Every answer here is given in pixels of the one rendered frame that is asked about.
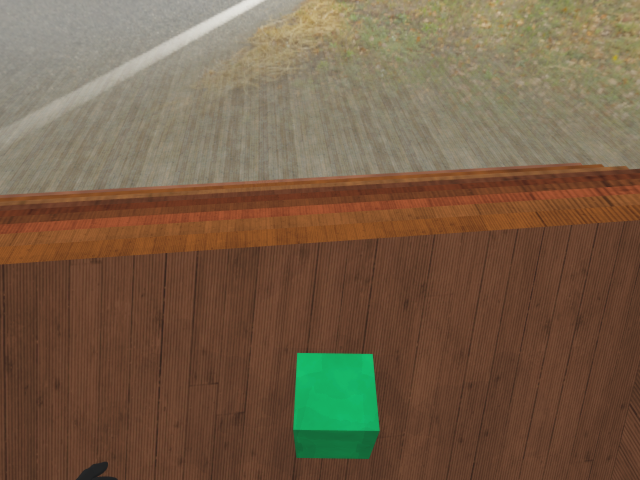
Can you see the carton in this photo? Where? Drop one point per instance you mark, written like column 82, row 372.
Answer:
column 335, row 411

